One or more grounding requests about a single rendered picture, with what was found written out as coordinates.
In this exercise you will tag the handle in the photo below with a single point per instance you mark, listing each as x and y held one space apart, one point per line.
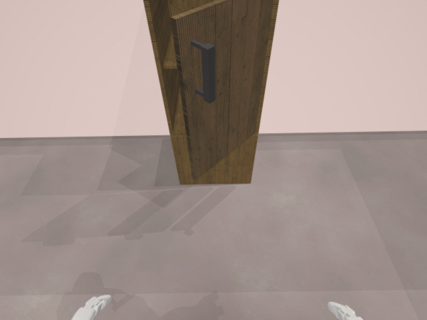
208 71

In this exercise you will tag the cupboard door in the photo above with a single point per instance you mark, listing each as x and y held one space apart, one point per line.
239 30

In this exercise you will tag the robot right hand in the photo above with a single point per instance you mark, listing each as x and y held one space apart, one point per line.
342 312

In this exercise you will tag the robot left hand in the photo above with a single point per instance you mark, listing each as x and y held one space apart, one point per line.
92 308

